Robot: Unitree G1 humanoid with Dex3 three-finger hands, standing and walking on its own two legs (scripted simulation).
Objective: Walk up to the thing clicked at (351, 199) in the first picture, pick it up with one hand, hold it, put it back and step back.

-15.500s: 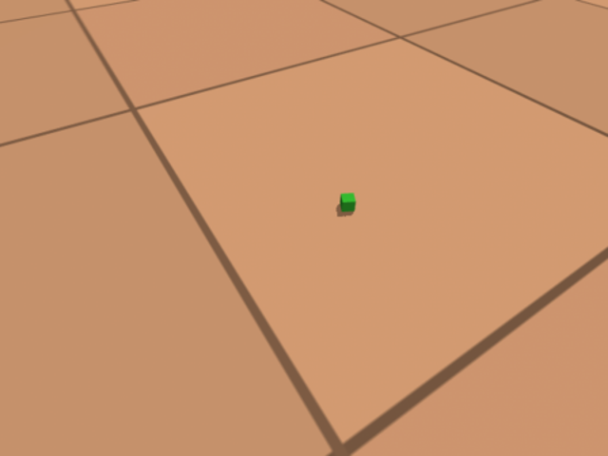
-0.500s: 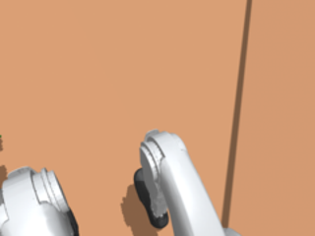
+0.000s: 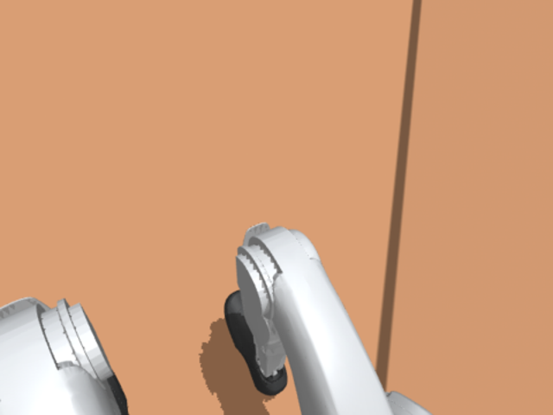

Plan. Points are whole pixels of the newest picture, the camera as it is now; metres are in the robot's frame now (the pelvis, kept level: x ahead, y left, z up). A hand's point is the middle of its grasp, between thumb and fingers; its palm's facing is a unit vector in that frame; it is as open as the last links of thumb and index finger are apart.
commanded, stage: close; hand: left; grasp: from above
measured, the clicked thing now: out of the picture +0.41 +0.33 -0.27
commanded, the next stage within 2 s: settle in 1.54 s
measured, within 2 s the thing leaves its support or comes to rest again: leaves its support in 2.00 s
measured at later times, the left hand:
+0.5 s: hand out of the picture +0.41 +0.33 -0.24, palm faces -0.33 -0.28 -0.90, open 12.2 cm
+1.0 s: hand out of the picture +0.40 +0.33 -0.24, palm faces -0.35 -0.27 -0.90, open 10.4 cm
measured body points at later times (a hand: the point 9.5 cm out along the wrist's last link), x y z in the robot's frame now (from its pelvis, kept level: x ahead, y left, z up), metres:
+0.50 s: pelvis -0.01 +0.00 +0.00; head +0.26 +0.12 +0.34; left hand +0.42 +0.34 -0.19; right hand +0.03 -0.25 -0.05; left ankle +0.07 +0.14 -0.27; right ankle +0.11 -0.12 -0.27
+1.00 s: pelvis -0.01 +0.00 +0.01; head +0.26 +0.13 +0.35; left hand +0.42 +0.34 -0.19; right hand +0.04 -0.24 -0.05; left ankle +0.07 +0.14 -0.27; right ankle +0.11 -0.12 -0.27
